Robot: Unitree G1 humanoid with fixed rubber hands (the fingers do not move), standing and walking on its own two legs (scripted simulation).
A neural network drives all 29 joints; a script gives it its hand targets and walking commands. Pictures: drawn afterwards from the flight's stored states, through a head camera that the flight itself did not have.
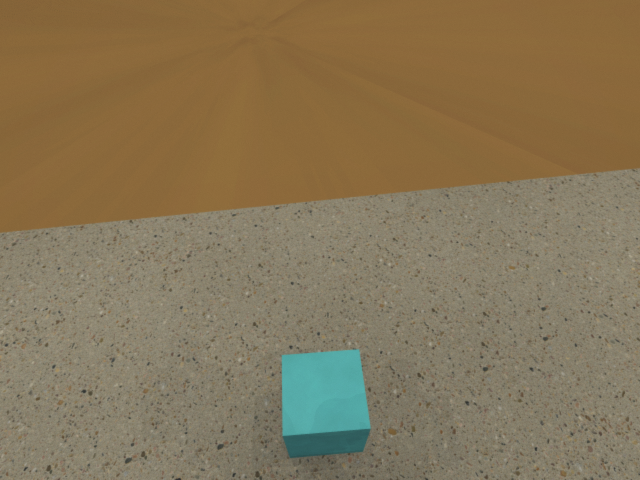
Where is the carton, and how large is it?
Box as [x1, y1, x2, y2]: [282, 349, 370, 457]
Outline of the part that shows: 358,349 282,355 282,433 290,457 362,451 370,427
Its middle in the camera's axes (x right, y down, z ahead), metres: +0.01 +0.46 +1.07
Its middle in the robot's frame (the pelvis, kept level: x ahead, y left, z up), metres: +0.39 +0.03 -0.64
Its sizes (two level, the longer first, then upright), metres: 0.210 0.200 0.250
